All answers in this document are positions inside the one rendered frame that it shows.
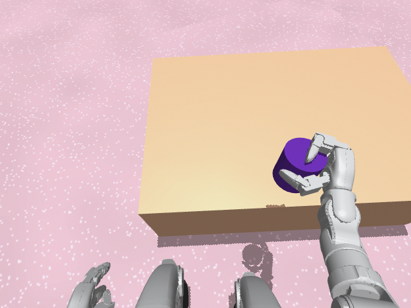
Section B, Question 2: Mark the right robot arm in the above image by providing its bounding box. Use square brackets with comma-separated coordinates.
[317, 188, 399, 308]

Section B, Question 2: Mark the right robot hand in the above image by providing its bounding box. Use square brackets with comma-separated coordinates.
[279, 132, 355, 196]

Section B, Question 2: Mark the can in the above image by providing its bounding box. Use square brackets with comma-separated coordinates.
[272, 138, 328, 193]

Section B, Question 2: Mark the left robot hand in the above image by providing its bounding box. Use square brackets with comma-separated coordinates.
[67, 262, 115, 308]

